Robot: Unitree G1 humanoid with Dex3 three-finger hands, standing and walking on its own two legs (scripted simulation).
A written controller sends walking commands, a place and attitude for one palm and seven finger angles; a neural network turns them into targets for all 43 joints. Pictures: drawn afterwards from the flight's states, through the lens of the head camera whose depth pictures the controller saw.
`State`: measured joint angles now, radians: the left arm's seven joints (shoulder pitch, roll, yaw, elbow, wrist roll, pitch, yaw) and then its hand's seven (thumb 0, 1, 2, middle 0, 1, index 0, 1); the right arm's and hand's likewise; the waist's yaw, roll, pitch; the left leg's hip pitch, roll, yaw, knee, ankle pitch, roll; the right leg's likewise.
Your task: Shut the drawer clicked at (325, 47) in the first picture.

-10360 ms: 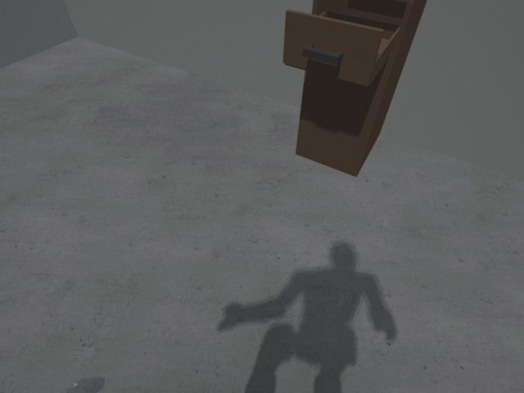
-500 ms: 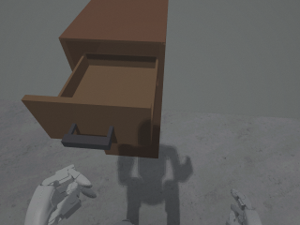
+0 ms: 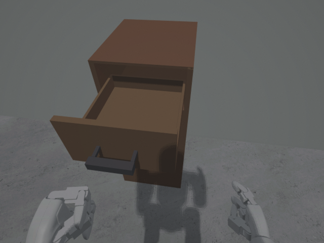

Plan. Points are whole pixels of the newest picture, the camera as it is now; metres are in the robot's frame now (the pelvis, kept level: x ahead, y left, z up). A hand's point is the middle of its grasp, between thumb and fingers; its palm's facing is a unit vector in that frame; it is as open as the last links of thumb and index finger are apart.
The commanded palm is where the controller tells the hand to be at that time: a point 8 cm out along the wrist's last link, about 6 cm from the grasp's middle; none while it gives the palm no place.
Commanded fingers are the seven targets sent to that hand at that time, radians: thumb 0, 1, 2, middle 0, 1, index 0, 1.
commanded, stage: raise the hand and make a fist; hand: left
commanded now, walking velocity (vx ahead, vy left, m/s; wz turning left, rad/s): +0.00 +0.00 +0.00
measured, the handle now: (113, 158) +0.32 +0.17 +0.04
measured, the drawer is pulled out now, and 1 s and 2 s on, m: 0.30 0.30 0.30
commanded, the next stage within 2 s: bring the fist close to the handle in 0.48 s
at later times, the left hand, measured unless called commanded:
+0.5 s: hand (90, 219) +0.14 +0.14 +0.13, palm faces -0.01 -0.99 -0.10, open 3.3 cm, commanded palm +0.09 +0.20 +0.14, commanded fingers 0.00 0.90 0.90 -1.40 -1.60 -1.40 -1.60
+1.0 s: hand (102, 210) +0.16 +0.14 +0.10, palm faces -0.03 -1.00 -0.06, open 3.3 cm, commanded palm +0.13 +0.19 +0.10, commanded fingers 0.00 0.90 0.90 -1.40 -1.60 -1.40 -1.60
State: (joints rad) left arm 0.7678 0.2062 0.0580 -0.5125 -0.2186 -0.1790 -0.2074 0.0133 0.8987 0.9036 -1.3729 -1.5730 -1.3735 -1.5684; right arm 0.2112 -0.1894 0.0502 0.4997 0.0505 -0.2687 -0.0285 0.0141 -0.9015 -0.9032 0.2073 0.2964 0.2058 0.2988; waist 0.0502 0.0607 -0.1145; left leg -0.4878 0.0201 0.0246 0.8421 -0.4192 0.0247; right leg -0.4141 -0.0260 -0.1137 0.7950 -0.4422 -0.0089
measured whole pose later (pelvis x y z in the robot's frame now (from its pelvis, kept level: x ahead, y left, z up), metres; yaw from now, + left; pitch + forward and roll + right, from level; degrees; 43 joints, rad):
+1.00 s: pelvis -0.01 -0.02 +0.00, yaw +0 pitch +4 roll -1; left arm 0.61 0.18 0.08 -0.30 -0.23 -0.24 -0.24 0.01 0.90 0.90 -1.40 -1.60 -1.40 -1.60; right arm 0.23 -0.25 0.01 0.58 0.04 -0.35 -0.04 0.02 -0.90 -0.90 0.21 0.30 0.20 0.30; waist 0.02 0.06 -0.08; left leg -0.47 0.03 0.02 0.80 -0.38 0.00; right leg -0.41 -0.02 -0.12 0.77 -0.43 -0.03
